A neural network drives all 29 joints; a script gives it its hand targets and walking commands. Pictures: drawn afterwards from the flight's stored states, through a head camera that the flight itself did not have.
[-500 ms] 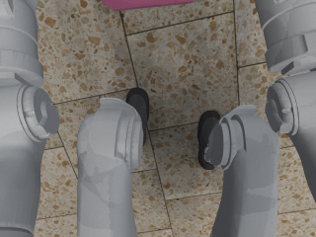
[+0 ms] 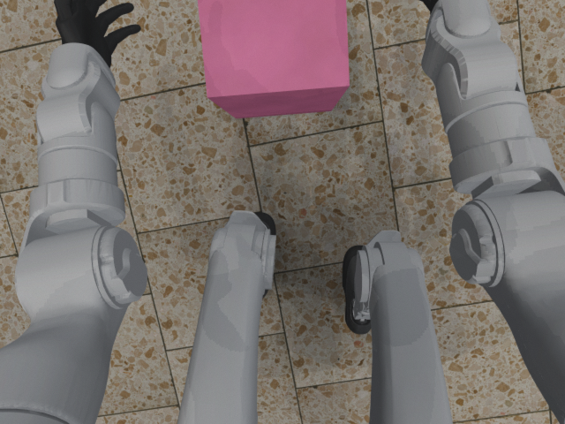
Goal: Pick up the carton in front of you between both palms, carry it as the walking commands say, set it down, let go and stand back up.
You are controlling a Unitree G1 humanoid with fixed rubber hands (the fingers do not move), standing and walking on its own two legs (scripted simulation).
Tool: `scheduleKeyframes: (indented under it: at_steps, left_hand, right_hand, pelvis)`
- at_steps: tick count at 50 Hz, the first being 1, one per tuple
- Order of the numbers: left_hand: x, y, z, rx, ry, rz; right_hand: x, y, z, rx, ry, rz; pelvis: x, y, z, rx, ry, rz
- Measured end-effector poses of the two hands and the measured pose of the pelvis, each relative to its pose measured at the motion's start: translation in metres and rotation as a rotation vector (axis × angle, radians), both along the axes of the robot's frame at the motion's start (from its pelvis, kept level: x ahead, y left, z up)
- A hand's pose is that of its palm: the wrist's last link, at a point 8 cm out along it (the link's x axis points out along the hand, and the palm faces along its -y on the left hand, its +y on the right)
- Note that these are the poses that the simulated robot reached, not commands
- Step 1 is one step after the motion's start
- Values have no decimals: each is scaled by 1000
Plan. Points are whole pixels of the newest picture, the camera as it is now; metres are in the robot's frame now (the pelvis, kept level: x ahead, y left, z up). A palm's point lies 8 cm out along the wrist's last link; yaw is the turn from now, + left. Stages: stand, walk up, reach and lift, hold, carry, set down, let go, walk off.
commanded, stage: set down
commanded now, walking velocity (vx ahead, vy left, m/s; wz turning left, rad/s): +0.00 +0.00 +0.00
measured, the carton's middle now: (277, 48) +0.58 +0.12 -0.37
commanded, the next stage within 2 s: let go in 0.40 s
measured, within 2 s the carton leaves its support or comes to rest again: neither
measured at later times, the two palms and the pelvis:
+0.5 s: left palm out of the picture +0.48 +0.32 +0.04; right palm out of the picture +0.56 -0.07 +0.04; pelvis +0.02 +0.02 +0.14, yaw +0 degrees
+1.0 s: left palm out of the picture +0.33 +0.30 +0.15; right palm out of the picture +0.40 -0.13 +0.15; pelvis +0.08 +0.03 +0.25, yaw +4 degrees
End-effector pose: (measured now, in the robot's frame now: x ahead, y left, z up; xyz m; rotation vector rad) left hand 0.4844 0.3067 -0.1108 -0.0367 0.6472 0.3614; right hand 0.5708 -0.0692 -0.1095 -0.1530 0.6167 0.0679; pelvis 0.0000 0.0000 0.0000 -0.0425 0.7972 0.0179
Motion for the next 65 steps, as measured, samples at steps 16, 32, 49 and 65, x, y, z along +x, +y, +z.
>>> scheduleKeyframes:
  at_steps: [16, 32, 49, 65]
  left_hand:
    - [0, 22, 113, -35, -18, -18]
    - [-39, 10, 176, 49, 74, -148]
    - [-152, -3, 261, 71, 142, -232]
    - [-225, -67, 322, 66, 168, -230]
  right_hand:
    - [8, 14, 120, -27, 8, 12]
    - [-58, -19, 170, -89, 61, -38]
    - [-162, -59, 258, -102, 107, -25]
    - [-251, -141, 306, -78, 148, -40]
  pelvis:
    - [19, 7, 95, -17, 15, 37]
    - [30, 24, 176, -10, -70, 25]
    - [72, 27, 243, 26, -369, 53]
    - [114, -6, 279, 82, -697, 50]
